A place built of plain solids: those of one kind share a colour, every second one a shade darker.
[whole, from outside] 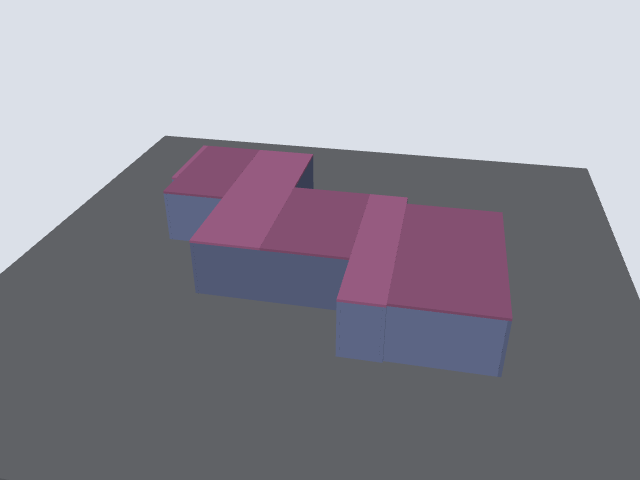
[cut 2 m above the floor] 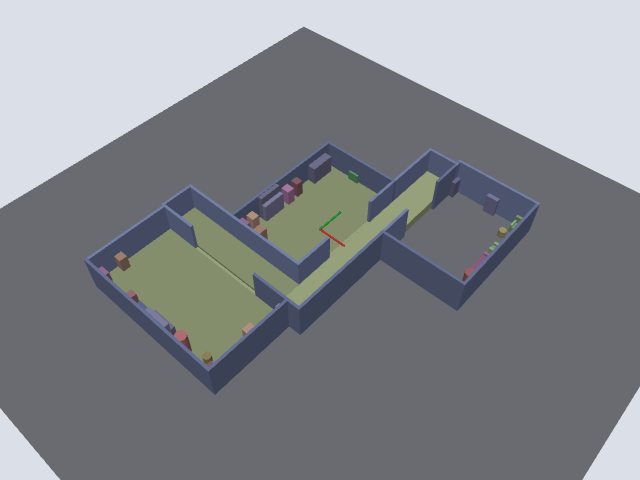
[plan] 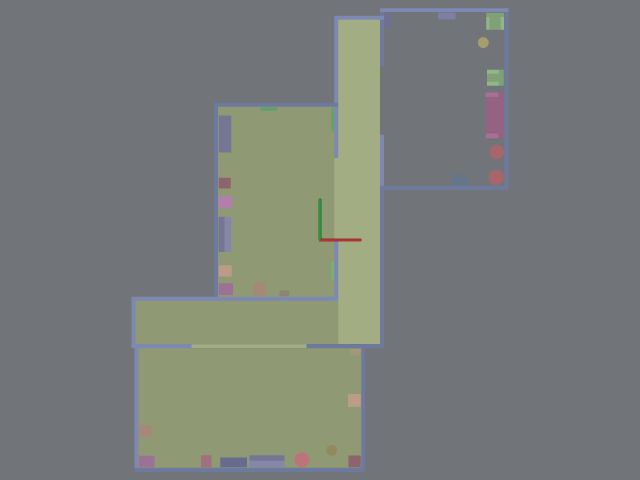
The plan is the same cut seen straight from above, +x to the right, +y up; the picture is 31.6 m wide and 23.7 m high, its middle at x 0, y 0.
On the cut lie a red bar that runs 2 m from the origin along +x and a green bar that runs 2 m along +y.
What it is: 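One storey of an old house, long lived in; a hall and three lower rooms beside it, each open to the hall along a stretch without wall, rail or kerb; a room's floor lies below the hall's by a bare drop, by one riser or not at all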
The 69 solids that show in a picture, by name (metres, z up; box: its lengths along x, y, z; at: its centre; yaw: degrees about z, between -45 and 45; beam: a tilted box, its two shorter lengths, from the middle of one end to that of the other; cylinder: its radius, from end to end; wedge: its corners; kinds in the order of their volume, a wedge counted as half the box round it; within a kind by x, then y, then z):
{
 "floor_1": {"box": [10.01, 2.14, 0.79], "at": [-4.1, -4.07, 0.35]},
 "floor_2": {"box": [5.67, 0.2, 0.63], "at": [-3.5, -5.24, 0.26]},
 "floor_3": {"box": [11.0, 5.91, 0.63], "at": [-3.46, -8.29, 0.26]},
 "floor_4": {"box": [5.74, 9.38, 0.79], "at": [-2.16, 1.89, 0.35]},
 "floor_5": {"box": [0.2, 4.11, 0.79], "at": [0.81, 2.0, 0.35]},
 "floor_6": {"box": [2.06, 16.02, 0.79], "at": [1.94, 2.87, 0.35]},
 "wall_1": {"box": [0.2, 2.14, 3.65], "at": [-9.21, -4.07, 1.77]},
 "wall_2": {"box": [0.2, 5.91, 3.65], "at": [-9.07, -8.29, 1.77]},
 "wall_3": {"box": [2.97, 0.2, 3.65], "at": [-7.82, -5.24, 1.77]},
 "wall_4": {"box": [0.2, 9.38, 3.65], "at": [-5.13, 1.89, 1.77]},
 "wall_5": {"box": [10.21, 0.2, 3.65], "at": [-4.2, -2.9, 1.77]},
 "wall_6": {"box": [11.4, 0.2, 3.65], "at": [-3.46, -11.35, 1.77]},
 "wall_7": {"box": [6.14, 0.2, 3.65], "at": [-2.16, 6.68, 1.77]},
 "wall_8": {"box": [0.2, 2.75, 3.65], "at": [0.81, -1.43, 1.77]},
 "wall_9": {"box": [0.2, 2.53, 3.65], "at": [0.81, 5.32, 1.77]},
 "wall_10": {"box": [0.2, 4.1, 3.65], "at": [0.81, 8.83, 1.77]},
 "wall_11": {"box": [3.83, 0.2, 3.65], "at": [1.25, -5.24, 1.77]},
 "wall_12": {"box": [2.46, 0.2, 3.65], "at": [1.94, 10.98, 1.77]},
 "wall_13": {"box": [0.2, 5.91, 3.65], "at": [2.14, -8.29, 1.77]},
 "wall_14": {"box": [0.2, 7.62, 3.65], "at": [3.07, -1.33, 1.77]},
 "wall_15": {"box": [0.2, 2.52, 3.65], "at": [3.07, 3.94, 1.77]},
 "wall_16": {"box": [0.2, 2.29, 3.65], "at": [3.07, 9.73, 1.77]},
 "wall_17": {"box": [6.34, 0.2, 3.65], "at": [6.14, 2.58, 1.77]},
 "wall_18": {"box": [6.34, 0.2, 3.65], "at": [6.14, 11.35, 1.77]},
 "wall_19": {"box": [0.2, 8.57, 3.65], "at": [9.21, 6.97, 1.77]},
 "roof_1": {"box": [11.4, 6.11, 0.16], "at": [-3.46, -8.39, 3.68]},
 "roof_2": {"box": [12.47, 2.54, 0.16], "at": [-3.07, -4.07, 3.68]},
 "roof_3": {"box": [8.4, 5.28, 0.16], "at": [-1.03, -0.16, 3.68]},
 "roof_4": {"box": [14.54, 4.3, 0.16], "at": [2.04, 4.63, 3.68]},
 "roof_5": {"box": [8.6, 4.3, 0.16], "at": [5.01, 8.93, 3.68]},
 "roof_6": {"box": [6.34, 0.37, 0.16], "at": [6.14, 11.26, 3.68]},
 "kitchen_run_1": {"box": [0.31, 1.74, 2.12], "at": [-4.85, 0.28, 1.8]},
 "kitchen_run_2": {"box": [0.62, 1.83, 1.42], "at": [-4.7, 5.24, 1.45]},
 "kitchen_run_3": {"box": [0.31, 1.74, 1.43], "at": [-4.54, 0.28, 1.46]},
 "kitchen_run_4": {"box": [1.74, 0.32, 2.1], "at": [-2.62, -11.06, 1.63]},
 "kitchen_run_5": {"box": [1.74, 0.28, 1.44], "at": [-2.62, -10.76, 1.3]},
 "fridge_1": {"box": [0.61, 0.56, 1.08], "at": [-8.63, -9.43, 1.11]},
 "fridge_2": {"box": [0.65, 0.56, 1.19], "at": [-4.68, -1.52, 1.34]},
 "fridge_3": {"box": [0.59, 0.67, 1.88], "at": [-3.0, -2.44, 1.68]},
 "fridge_4": {"box": [0.63, 0.64, 1.66], "at": [1.69, -7.93, 1.4]},
 "plant_big_round_1": {"cylinder": 0.37, "from": [-0.89, -10.85, 0.58], "to": [-0.89, -10.85, 2.28]},
 "plant_big_round_2": {"cylinder": 0.38, "from": [8.7, 3.09, 0.0], "to": [8.7, 3.09, 1.32]},
 "plant_big_round_3": {"cylinder": 0.36, "from": [8.72, 4.35, 0.0], "to": [8.72, 4.35, 1.67]},
 "washing_machine_1": {"box": [0.77, 0.57, 0.98], "at": [-8.55, -10.94, 1.06]},
 "washing_machine_2": {"box": [0.67, 0.6, 1.23], "at": [-4.67, 1.86, 1.36]},
 "washing_machine_3": {"box": [0.72, 0.59, 1.26], "at": [-4.65, -2.42, 1.37]},
 "sofa_1": {"box": [0.62, 0.22, 0.69], "at": [8.49, 5.14, 0.29]},
 "sofa_2": {"box": [0.62, 2.03, 0.53], "at": [8.49, 6.26, 0.21]},
 "sofa_3": {"box": [0.62, 0.22, 0.16], "at": [8.49, 7.17, 0.56]},
 "sofa_4": {"box": [0.28, 2.26, 0.98], "at": [8.94, 6.15, 0.44]},
 "cooker_1": {"box": [0.52, 0.6, 1.29], "at": [-5.62, -10.92, 1.22]},
 "cooker_2": {"box": [0.6, 0.54, 1.23], "at": [-4.71, 2.81, 1.35]},
 "cooker_3": {"box": [0.6, 0.58, 1.34], "at": [1.71, -10.93, 1.25]},
 "armchair_1": {"box": [0.58, 0.2, 0.74], "at": [8.53, 7.71, 0.32]},
 "armchair_2": {"box": [0.58, 0.6, 0.54], "at": [8.53, 8.12, 0.22]},
 "armchair_3": {"box": [0.58, 0.2, 0.2], "at": [8.53, 8.31, 0.59]},
 "armchair_4": {"box": [0.72, 0.63, 0.54], "at": [8.57, 10.7, 0.22]},
 "armchair_5": {"box": [0.87, 0.21, 1.05], "at": [8.64, 11.12, 0.47]},
 "armchair_6": {"box": [0.25, 0.8, 1.06], "at": [8.95, 8.01, 0.48]},
 "bookcase_1": {"box": [0.31, 0.72, 1.45], "at": [3.35, 10.86, 0.68]},
 "bookcase_2": {"box": [0.87, 0.33, 1.55], "at": [6.26, 11.06, 0.73]},
 "sideboard_1": {"box": [1.33, 0.48, 1.13], "at": [-4.27, -10.98, 1.14]},
 "tv_unit_1": {"box": [0.78, 0.51, 1.19], "at": [6.93, 2.96, 0.54]},
 "tall_odds_1": {"box": [0.49, 0.28, 1.4], "at": [-1.76, -2.63, 1.44]},
 "tall_odds_2": {"box": [0.5, 0.33, 1.28], "at": [1.76, -5.53, 1.22]},
 "stool_pouffe_round_1": {"cylinder": 0.27, "from": [0.57, -10.39, 0.58], "to": [0.57, -10.39, 1.1]},
 "stool_pouffe_round_2": {"cylinder": 0.27, "from": [8.06, 9.74, 0.0], "to": [8.06, 9.74, 0.56]},
 "radiator_1": {"box": [0.84, 0.17, 0.71], "at": [-2.54, 6.47, 1.1]},
 "radiator_2": {"box": [0.11, 1.2, 0.55], "at": [0.62, 5.95, 1.02]}
}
